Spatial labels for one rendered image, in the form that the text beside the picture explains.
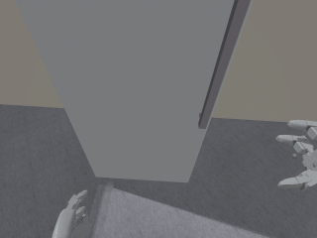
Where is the robot right hand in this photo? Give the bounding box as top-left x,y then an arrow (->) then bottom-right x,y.
275,120 -> 317,191

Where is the robot left hand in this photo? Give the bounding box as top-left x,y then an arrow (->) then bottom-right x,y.
52,190 -> 92,238

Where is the fridge door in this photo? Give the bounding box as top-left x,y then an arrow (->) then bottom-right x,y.
15,0 -> 252,183

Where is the handle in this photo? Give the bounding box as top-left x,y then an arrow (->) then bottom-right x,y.
198,0 -> 251,129

